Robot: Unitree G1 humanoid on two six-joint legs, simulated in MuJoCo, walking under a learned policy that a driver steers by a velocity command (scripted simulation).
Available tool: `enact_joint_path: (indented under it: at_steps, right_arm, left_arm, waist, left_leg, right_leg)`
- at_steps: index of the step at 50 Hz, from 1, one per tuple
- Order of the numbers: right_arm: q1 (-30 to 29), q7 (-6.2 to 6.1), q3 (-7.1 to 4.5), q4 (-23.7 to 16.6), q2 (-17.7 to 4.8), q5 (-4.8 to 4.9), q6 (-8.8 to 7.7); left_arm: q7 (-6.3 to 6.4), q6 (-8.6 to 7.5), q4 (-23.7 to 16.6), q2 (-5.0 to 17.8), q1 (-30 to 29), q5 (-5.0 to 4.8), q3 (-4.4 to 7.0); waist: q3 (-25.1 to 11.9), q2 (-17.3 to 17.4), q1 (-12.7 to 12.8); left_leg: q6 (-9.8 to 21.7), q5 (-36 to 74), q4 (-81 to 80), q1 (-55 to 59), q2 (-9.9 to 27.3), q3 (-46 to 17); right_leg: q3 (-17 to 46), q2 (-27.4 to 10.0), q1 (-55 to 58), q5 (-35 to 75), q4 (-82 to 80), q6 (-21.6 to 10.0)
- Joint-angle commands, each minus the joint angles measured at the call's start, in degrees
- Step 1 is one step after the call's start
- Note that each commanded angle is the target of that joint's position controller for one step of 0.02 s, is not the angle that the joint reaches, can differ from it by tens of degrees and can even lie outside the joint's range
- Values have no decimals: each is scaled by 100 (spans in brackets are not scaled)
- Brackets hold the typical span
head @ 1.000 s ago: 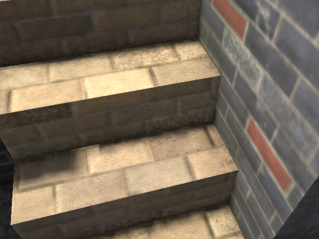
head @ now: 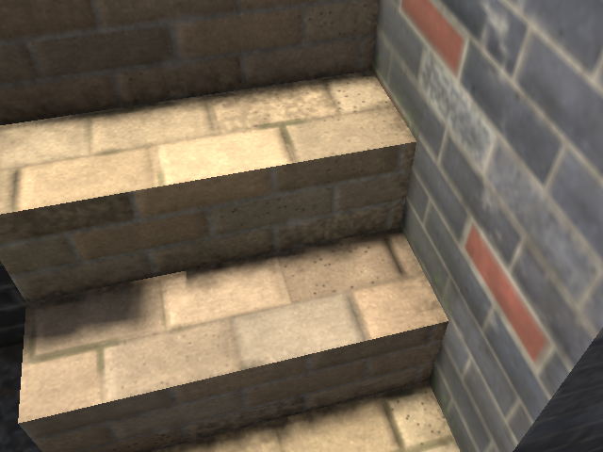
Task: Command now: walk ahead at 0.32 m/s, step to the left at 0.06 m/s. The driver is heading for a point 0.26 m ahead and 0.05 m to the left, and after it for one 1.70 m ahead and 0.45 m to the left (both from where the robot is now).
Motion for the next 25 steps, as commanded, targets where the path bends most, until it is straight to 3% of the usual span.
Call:
enact_joint_path:
  at_steps: [1,12,13,16,17,24,25]
  right_arm:
    - [-75,-29,-128,-188,-724,12,-50]
    - [-84,-24,-136,-188,-720,17,-49]
    - [-233,-6,-123,-249,-710,-54,-13]
    - [-133,-9,-145,-223,-721,-21,10]
    - [-225,-4,-126,-260,-699,-44,9]
    - [-236,-3,-132,-281,-703,-39,10]
    - [-183,-13,-126,-262,-685,11,-28]
  left_arm:
    - [26,-71,-286,569,-178,-2,113]
    - [40,-69,-262,568,-180,2,113]
    - [4,-65,-297,607,-261,32,129]
    - [1,-67,-244,579,-168,29,138]
    - [-12,-64,-277,576,-253,31,131]
    - [-12,-67,-263,577,-242,27,134]
    - [9,-67,-258,528,-229,-2,111]
  waist:
    - [-242,-80,-13]
    - [-244,-76,-5]
    - [-226,-38,22]
    - [-328,-47,4]
    - [-207,-36,16]
    - [-278,-29,16]
    - [-237,-40,7]
  left_leg:
    - [44,1855,-85,-96,943,-550]
    - [53,1872,-85,-91,945,-551]
    - [34,2019,-29,-108,986,-525]
    - [36,1809,-43,-90,950,-542]
    - [31,1968,-25,-127,974,-516]
    - [36,2066,17,-70,981,-514]
    - [53,2113,-13,-67,967,-516]
  right_leg:
    - [346,-444,187,760,-74,-79]
    - [318,-445,192,770,-78,-71]
    - [250,-463,136,754,-5,-120]
    - [296,-451,136,653,-25,-123]
    - [249,-460,78,705,-5,-122]
    - [244,-453,80,735,2,-124]
    - [262,-443,106,814,-45,-77]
